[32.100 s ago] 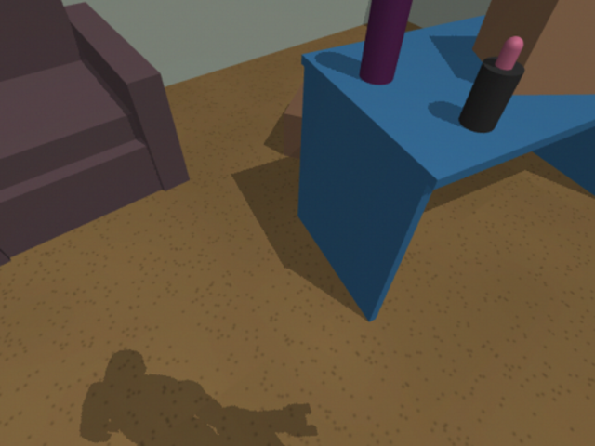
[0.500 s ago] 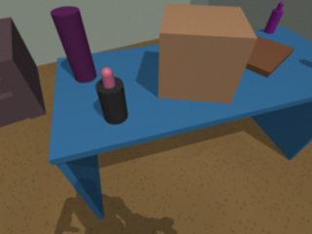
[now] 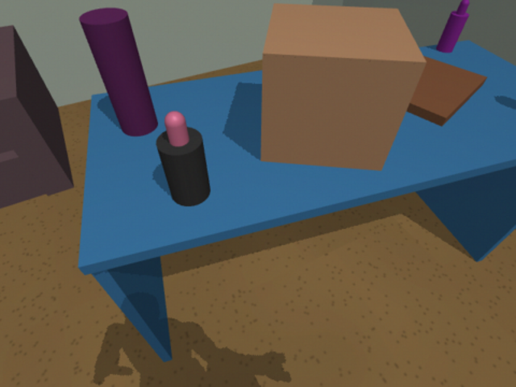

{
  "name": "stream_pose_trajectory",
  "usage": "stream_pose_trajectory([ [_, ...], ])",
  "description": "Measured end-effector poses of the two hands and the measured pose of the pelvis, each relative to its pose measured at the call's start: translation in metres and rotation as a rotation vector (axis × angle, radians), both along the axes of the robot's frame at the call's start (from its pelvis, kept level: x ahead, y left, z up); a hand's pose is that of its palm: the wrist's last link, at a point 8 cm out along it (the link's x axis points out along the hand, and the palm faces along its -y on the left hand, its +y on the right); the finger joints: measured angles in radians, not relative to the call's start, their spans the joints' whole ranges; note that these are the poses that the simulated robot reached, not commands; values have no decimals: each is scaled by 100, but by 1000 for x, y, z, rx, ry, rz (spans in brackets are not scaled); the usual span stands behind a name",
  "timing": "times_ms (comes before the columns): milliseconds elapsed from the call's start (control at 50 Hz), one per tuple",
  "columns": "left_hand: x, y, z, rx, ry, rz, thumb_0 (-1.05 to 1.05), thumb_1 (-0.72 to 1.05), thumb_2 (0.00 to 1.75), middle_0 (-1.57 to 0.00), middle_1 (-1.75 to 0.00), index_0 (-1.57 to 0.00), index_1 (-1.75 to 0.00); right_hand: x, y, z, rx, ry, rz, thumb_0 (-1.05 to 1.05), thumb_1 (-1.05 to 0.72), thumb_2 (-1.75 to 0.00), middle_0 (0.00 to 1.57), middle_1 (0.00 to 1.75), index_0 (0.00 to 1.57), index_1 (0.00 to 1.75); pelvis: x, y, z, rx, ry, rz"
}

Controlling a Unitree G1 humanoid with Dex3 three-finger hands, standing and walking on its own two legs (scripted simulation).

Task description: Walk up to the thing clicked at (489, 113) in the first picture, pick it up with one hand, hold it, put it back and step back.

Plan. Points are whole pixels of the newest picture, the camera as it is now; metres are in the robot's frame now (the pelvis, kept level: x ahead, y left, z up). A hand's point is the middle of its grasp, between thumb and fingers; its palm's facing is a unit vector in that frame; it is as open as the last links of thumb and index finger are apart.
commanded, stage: home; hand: left
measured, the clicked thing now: (183, 157) +0.52 +0.15 +0.06
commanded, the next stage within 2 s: stand in 0.62 s
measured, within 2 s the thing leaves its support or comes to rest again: neither
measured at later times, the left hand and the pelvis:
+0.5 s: hand out of the picture +0.09 +0.25 -0.15, palm faces -0.03 -0.94 -0.35, open 17.4 cm; pelvis +0.01 +0.00 +0.00, yaw +0 degrees
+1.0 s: hand out of the picture +0.08 +0.25 -0.15, palm faces -0.02 -0.94 -0.35, open 13.6 cm; pelvis +0.01 +0.00 +0.00, yaw +0 degrees
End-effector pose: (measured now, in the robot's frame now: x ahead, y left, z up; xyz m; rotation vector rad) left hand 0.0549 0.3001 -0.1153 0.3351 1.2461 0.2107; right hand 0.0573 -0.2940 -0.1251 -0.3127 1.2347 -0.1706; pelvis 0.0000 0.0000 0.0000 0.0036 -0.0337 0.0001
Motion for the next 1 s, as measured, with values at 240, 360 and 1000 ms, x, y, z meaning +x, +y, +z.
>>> stream_pose_trajectory([
  [240,15,-4,0,-6,-3,-5,-1,-53,6,-6,-6,-6,-5,16,-4,2,-10,-7,-2,0,-90,-90,20,30,20,30,9,-1,1,-2,-1,-1],
  [360,23,-7,0,-11,-18,-9,-1,-53,6,-6,-6,-6,-5,21,-4,4,-12,-15,-5,0,-90,-90,20,30,20,30,11,-2,1,-3,-2,-2],
  [1000,24,-4,0,-9,-9,-3,-1,-5,53,-18,-25,-18,-25,16,-4,3,-11,8,-14,0,-90,-90,20,30,20,30,14,-1,2,-3,2,-2],
])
